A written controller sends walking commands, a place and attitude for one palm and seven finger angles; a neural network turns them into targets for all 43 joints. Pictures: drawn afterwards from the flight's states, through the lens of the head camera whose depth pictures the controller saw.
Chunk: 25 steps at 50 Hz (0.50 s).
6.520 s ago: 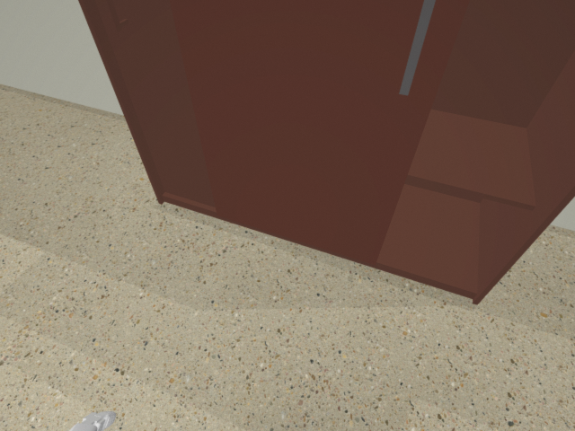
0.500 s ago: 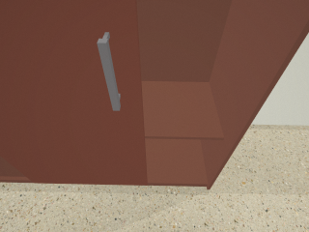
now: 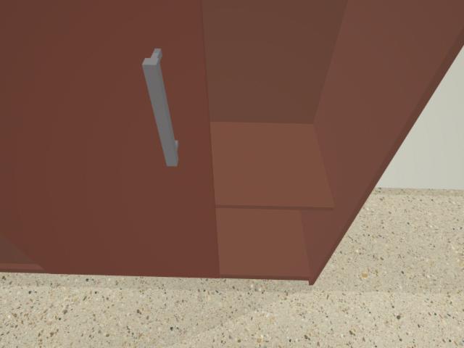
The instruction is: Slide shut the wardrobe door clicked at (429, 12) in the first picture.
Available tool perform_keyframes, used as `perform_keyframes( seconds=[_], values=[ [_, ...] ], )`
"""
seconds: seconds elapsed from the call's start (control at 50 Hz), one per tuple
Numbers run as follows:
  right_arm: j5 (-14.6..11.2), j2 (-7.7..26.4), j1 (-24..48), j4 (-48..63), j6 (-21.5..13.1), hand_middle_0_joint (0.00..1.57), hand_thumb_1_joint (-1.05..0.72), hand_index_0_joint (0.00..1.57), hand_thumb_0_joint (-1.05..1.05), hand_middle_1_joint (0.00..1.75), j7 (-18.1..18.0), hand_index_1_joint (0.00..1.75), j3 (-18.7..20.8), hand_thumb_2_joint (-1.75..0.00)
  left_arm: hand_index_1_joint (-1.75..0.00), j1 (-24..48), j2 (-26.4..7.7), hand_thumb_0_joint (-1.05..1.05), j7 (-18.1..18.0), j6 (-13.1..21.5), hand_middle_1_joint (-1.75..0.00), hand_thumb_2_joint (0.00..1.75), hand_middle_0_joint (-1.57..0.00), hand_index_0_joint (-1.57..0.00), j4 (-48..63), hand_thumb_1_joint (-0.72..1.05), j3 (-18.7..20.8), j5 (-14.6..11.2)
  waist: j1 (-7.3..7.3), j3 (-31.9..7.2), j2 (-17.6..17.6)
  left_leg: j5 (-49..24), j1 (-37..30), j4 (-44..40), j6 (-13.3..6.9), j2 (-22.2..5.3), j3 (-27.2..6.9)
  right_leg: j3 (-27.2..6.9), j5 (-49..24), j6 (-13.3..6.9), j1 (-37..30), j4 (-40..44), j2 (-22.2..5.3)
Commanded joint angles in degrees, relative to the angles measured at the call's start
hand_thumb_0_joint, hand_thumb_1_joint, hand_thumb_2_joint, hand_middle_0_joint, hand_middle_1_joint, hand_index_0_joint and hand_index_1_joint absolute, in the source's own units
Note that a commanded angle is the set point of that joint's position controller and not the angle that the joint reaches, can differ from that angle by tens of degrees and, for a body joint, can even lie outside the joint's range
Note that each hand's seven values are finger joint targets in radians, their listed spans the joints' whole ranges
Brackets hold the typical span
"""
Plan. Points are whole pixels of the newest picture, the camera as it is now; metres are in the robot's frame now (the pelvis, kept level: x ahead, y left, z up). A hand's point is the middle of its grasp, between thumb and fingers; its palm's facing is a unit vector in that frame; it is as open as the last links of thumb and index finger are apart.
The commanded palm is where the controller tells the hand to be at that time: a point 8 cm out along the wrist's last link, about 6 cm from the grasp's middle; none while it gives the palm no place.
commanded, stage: look again from close up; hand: left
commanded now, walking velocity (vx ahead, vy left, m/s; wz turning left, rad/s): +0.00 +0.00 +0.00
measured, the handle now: (165, 113) +0.47 +0.16 +0.16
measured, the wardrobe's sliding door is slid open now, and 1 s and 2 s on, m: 0.39 0.39 0.39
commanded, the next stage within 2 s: raise the hand with hooked fingers in 0.24 s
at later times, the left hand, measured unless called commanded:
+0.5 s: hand out of the picture +0.12 +0.20 -0.07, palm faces +0.25 -0.94 -0.24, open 7.4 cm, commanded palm +0.10 +0.22 -0.05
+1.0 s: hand (109, 320) +0.16 +0.19 +0.03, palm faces +0.06 -1.00 -0.07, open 10.0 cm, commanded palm +0.13 +0.25 +0.04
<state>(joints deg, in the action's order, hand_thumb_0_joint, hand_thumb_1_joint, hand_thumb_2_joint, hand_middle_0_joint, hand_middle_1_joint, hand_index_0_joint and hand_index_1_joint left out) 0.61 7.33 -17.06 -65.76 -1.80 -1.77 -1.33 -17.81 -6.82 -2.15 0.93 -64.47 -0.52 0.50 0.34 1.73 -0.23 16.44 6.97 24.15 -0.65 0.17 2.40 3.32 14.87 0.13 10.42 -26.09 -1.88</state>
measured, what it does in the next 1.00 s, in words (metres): lowers itself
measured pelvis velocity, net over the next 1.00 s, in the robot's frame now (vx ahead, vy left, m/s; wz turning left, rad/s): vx -0.04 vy -0.01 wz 0.06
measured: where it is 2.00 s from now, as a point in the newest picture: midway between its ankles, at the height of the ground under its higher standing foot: outside the picture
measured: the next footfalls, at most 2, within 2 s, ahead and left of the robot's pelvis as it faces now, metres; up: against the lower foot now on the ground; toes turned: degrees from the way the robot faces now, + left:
none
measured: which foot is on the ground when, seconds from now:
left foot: down 0.00-1.00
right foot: down 0.00-1.00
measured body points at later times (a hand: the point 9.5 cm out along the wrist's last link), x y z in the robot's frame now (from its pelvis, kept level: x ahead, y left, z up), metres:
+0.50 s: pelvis -0.01 +0.00 -0.01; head +0.00 -0.02 +0.44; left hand +0.10 +0.25 -0.05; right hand +0.05 -0.25 -0.14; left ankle -0.04 +0.11 -0.74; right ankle -0.01 -0.12 -0.74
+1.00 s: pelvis -0.04 -0.01 -0.05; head -0.01 -0.01 +0.40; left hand +0.15 +0.25 +0.03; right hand +0.18 -0.21 -0.12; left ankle -0.04 +0.11 -0.74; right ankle -0.01 -0.12 -0.74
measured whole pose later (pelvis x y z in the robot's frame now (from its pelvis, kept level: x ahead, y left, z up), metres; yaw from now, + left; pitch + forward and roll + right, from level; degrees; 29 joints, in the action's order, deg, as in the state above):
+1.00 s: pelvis -0.04 -0.01 -0.05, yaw +3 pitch +7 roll -2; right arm -2.0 12.2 -11.1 -32.2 -14.6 -3.2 -2.9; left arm -21.6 -13.9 17.4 21.0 3.8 10.4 -16.2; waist 2.9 -3.7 -2.2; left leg 26.9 34.4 54.6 0.8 -1.6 -3.0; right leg 8.2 23.7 -1.6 33.6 -50.7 -1.4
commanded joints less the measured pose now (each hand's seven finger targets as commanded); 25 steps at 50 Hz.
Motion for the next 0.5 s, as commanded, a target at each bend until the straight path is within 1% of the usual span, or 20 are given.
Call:
perform_keyframes(
  seconds=[0.0,0.02,0.04,0.06,0.08,0.14,0.16,0.18,0.2,0.22,0.3,0.32,0.34,0.36,0.38,0.4,0.42,0.44,0.46,0.48],
  values=[
    [-0.09,4.70,-4.59,0.81,-0.54,0.20,-0.90,0.20,0.00,0.30,-0.37,0.30,0.85,-0.90,-0.30,-4.69,-5.55,0.00,-0.16,0.67,-0.30,0.90,-0.20,-0.20,1.11,0.90,1.16,0.16,0.26,1.87,0.25,-12.58,4.28,-4.37,-1.16,-5.59,-4.40,-4.42,-11.51,-2.21,-1.40,3.57,-4.67],
    [-0.08,4.71,-4.66,0.88,-0.56,0.20,-0.90,0.20,0.00,0.30,-0.40,0.30,0.83,-0.90,-0.30,-4.78,-5.40,0.00,-0.14,0.67,-0.30,0.90,-0.20,-0.20,1.07,0.90,1.14,0.14,0.28,1.98,0.56,-12.59,4.16,-4.35,-1.17,-5.60,-4.50,-4.56,-11.47,-2.23,-1.17,3.61,-4.55],
    [-0.08,4.70,-4.87,0.87,-0.59,0.20,-0.90,0.20,0.00,0.30,-0.41,0.30,0.86,-0.90,-0.30,-4.77,-5.41,0.00,-0.15,0.67,-0.30,0.90,-0.20,-0.20,1.11,0.90,1.15,0.13,0.22,1.74,-0.01,-13.00,4.00,-4.40,-1.15,-5.68,-4.41,-4.45,-11.71,-2.24,-1.35,3.50,-4.52],
    [-0.14,4.41,-4.88,0.72,-0.50,0.20,-0.90,0.20,0.00,0.30,-0.45,0.30,0.88,-0.90,-0.30,-4.62,-5.52,0.00,-0.15,0.66,-0.30,0.90,-0.20,-0.20,1.02,0.90,1.19,0.18,0.26,2.14,0.39,-12.66,4.53,-4.40,-1.21,-5.68,-4.53,-4.33,-11.65,-2.26,-1.72,3.66,-4.39],
    [-0.12,4.68,-4.85,0.86,-0.55,0.20,-0.90,0.20,0.00,0.30,-0.45,0.30,0.86,-0.90,-0.30,-4.77,-5.36,0.00,-0.17,0.60,-0.30,0.90,-0.20,-0.20,1.08,0.90,1.19,0.16,0.29,2.52,-0.03,-12.77,4.62,-4.53,-1.15,-5.63,-4.42,-4.33,-11.51,-2.23,-1.30,3.59,-4.53],
    [-0.10,4.46,-5.02,0.81,-0.54,0.20,-0.90,0.20,0.00,0.30,-0.45,0.30,0.87,-0.90,-0.30,-5.04,-5.19,0.00,-0.17,0.69,-0.30,0.90,-0.20,-0.20,0.92,0.90,1.14,0.18,0.25,1.95,0.98,-12.86,4.03,-4.41,-1.16,-5.68,-4.53,-4.54,-11.70,-2.29,-1.30,3.67,-4.55],
    [-0.14,4.15,-5.07,0.78,-0.44,0.20,-0.90,0.20,0.00,0.30,-0.50,0.30,0.91,-0.90,-0.30,-4.98,-5.27,0.00,-0.15,0.68,-0.30,0.90,-0.20,-0.20,0.93,0.90,1.19,0.19,0.33,2.59,1.03,-12.20,4.76,-4.38,-1.20,-5.63,-4.52,-4.37,-11.56,-2.35,-1.59,3.99,-4.51],
    [-0.14,4.41,-5.01,0.87,-0.45,0.20,-0.90,0.20,0.00,0.30,-0.46,0.30,0.86,-0.90,-0.30,-5.05,-5.23,0.00,-0.17,0.62,-0.30,0.90,-0.20,-0.20,0.97,0.90,1.17,0.18,0.28,2.86,0.13,-11.91,4.94,-4.50,-1.07,-5.51,-4.42,-4.60,-11.07,-2.36,-1.14,3.87,-4.49],
    [-0.10,4.17,-4.93,0.82,-0.46,0.20,-0.90,0.20,0.00,0.30,-0.44,0.30,0.92,-0.90,-0.30,-5.26,-5.20,0.00,-0.19,0.67,-0.30,0.90,-0.20,-0.20,0.96,0.90,1.20,0.17,0.40,2.72,0.41,-11.99,4.60,-4.51,-1.06,-5.54,-4.44,-4.49,-10.97,-2.35,-0.98,3.96,-4.58],
    [-0.08,4.36,-5.16,0.79,-0.49,0.20,-0.90,0.20,0.00,0.30,-0.45,0.30,0.89,-0.90,-0.30,-5.14,-5.17,0.00,-0.17,0.65,-0.30,0.90,-0.20,-0.20,0.96,0.90,1.20,0.16,0.22,2.23,0.29,-12.24,4.37,-4.52,-1.07,-5.56,-4.63,-4.57,-10.76,-2.34,-1.10,3.83,-4.40],
    [-0.14,4.22,-5.18,0.88,-0.34,0.20,-0.90,0.20,0.00,0.30,-0.43,0.30,0.83,-0.90,-0.30,-5.26,-5.05,0.00,-0.17,0.57,-0.30,0.90,-0.20,-0.20,0.95,0.90,1.16,0.17,0.29,3.35,0.56,-10.88,5.01,-4.72,-1.06,-5.56,-4.59,-4.62,-9.22,-2.34,-0.57,4.37,-4.29],
    [-0.66,7.08,2.24,5.52,-0.62,0.20,-0.90,0.20,0.00,0.30,0.27,0.30,1.61,-0.90,-0.30,-7.92,-7.83,0.00,-2.33,1.88,-0.30,0.90,-0.20,-0.20,-0.93,0.90,1.22,0.79,2.28,5.68,3.36,-12.99,9.85,7.13,0.90,-5.77,-2.17,-7.36,-32.97,-1.33,1.20,3.84,-7.68],
    [-2.79,17.89,0.84,26.55,-9.16,0.20,-0.90,0.20,0.00,0.30,-2.14,0.30,2.85,-0.90,-0.32,35.48,-17.04,0.00,-1.22,14.00,-0.32,0.89,-0.20,-0.20,90.32,0.88,2.74,-11.82,-5.98,-23.62,-9.75,-16.91,-6.11,-0.15,-0.98,-0.46,-1.84,-4.27,-22.66,-1.76,-5.00,-1.44,-2.04],
    [-3.66,11.95,8.64,23.43,-14.14,0.20,-0.90,0.20,0.00,0.30,-4.27,0.30,0.74,-0.90,-0.33,30.47,-21.42,0.00,-5.20,13.51,-0.33,0.88,-0.20,-0.20,90.26,0.85,7.56,-9.16,-3.30,-18.92,-12.80,-15.62,-4.37,1.22,-1.01,-1.48,0.73,-2.67,-11.96,-1.97,-0.66,-3.55,0.94],
    [-3.19,9.68,4.32,24.67,-17.07,0.20,-0.90,0.20,0.00,0.30,-3.59,0.30,1.99,-0.90,-0.34,-0.87,-4.79,0.00,-6.38,4.00,-0.34,0.87,-0.21,-0.21,69.87,0.83,-0.74,-6.89,-1.90,-14.09,-11.14,-14.84,1.65,-1.17,-0.46,-2.26,-1.56,1.31,-3.15,-2.51,3.52,-5.01,1.53],
    [-4.64,10.00,3.59,22.87,-18.03,0.20,-0.90,0.20,0.00,0.30,-3.75,0.30,2.17,-0.90,-0.36,-4.87,2.68,0.00,-6.52,-0.40,-0.36,0.86,-0.21,-0.21,65.42,0.81,-5.09,-8.94,-2.46,-7.48,-5.38,-9.94,6.71,0.12,0.04,-1.44,-3.04,2.66,-3.28,-1.65,5.75,-3.79,1.11],
    [-4.82,12.43,4.07,26.81,-19.34,0.20,-0.90,0.20,0.00,0.30,-4.15,0.30,3.08,-0.90,-0.37,0.90,1.12,0.00,-5.62,2.49,-0.37,0.85,-0.21,-0.21,77.10,0.78,-5.77,-10.57,-2.91,-4.83,-3.71,-6.11,7.83,1.40,-0.01,-1.22,-4.02,2.38,-2.04,-1.04,6.83,-3.16,0.90],
    [-3.50,13.65,4.14,27.50,-20.55,0.20,-0.90,0.20,0.00,0.30,-4.38,0.30,3.64,-0.90,-0.39,-0.97,-1.45,0.00,-5.20,4.87,-0.39,0.84,-0.21,-0.21,77.34,0.76,-4.09,-9.34,-3.79,-6.62,1.21,-3.86,8.74,3.73,-0.47,-0.51,-3.99,2.28,0.35,-0.89,9.31,-3.06,1.36],
    [-2.74,13.93,3.99,29.64,-21.14,0.20,-0.90,0.20,0.00,0.30,-4.03,0.30,4.12,-0.90,-0.40,-3.09,-2.37,0.00,-4.30,6.80,-0.40,0.83,-0.21,-0.21,75.36,0.74,-2.17,-9.03,-4.01,-5.45,5.45,-3.16,11.85,6.12,-0.56,0.52,-4.09,2.61,2.40,-0.90,11.50,-3.64,1.50],
    [-1.74,13.44,3.83,30.61,-21.27,0.20,-0.90,0.20,0.00,0.30,-3.49,0.30,4.45,-0.90,-0.42,-3.75,-0.86,0.00,-2.70,9.73,-0.42,0.82,-0.21,-0.21,71.62,0.71,-1.71,-8.72,-3.76,-4.42,11.50,-2.57,15.12,8.60,-0.34,0.89,-3.96,2.55,5.08,-0.68,14.69,-4.51,1.42]
  ],
)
